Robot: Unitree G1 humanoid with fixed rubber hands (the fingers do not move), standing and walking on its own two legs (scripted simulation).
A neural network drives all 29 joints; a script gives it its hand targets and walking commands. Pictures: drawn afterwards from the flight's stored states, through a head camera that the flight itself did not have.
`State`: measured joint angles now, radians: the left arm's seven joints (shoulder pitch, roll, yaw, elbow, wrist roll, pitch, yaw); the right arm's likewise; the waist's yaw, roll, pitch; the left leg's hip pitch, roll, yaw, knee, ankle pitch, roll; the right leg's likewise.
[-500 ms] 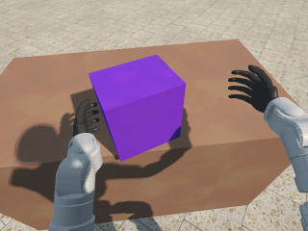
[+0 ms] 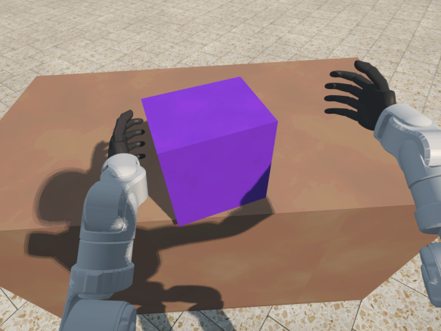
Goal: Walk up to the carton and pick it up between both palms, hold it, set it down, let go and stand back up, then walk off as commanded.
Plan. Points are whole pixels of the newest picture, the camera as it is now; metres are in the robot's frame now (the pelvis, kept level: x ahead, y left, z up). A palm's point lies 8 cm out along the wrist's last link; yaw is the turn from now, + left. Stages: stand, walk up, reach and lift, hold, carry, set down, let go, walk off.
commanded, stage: reach and lift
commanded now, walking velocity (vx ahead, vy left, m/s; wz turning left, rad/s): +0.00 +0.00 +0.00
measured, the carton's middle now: (209, 152) +0.44 +0.11 +0.08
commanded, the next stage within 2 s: none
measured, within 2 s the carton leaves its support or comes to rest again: neither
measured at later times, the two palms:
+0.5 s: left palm (119, 136) +0.37 +0.24 +0.18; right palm (350, 93) +0.47 -0.15 +0.21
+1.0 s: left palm (124, 146) +0.37 +0.25 +0.15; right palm (318, 111) +0.48 -0.10 +0.17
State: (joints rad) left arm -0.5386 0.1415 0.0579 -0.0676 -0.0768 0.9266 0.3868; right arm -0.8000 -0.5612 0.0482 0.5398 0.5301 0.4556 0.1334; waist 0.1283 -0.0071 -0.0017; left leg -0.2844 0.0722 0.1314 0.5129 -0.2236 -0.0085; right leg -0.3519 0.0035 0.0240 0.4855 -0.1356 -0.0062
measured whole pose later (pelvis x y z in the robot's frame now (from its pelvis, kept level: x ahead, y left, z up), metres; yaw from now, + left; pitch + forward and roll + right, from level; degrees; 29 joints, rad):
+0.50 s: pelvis +0.01 +0.00 +0.00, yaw +0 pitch +2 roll +0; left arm -0.69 0.18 0.06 0.14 -0.10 0.83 0.38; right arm -0.95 -0.55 0.11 0.73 0.54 0.46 0.13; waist 0.16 -0.01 0.00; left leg -0.29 0.07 0.13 0.49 -0.23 -0.01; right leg -0.35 0.00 0.02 0.45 -0.13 0.00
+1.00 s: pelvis +0.01 +0.01 +0.00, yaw +0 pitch +2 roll +0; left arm -0.69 0.16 0.06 0.29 -0.10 0.65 0.33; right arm -0.95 -0.42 0.12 0.85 0.48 0.31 0.13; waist 0.18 0.00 0.02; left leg -0.30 0.07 0.13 0.49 -0.23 -0.01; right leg -0.35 0.01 0.02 0.43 -0.13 0.00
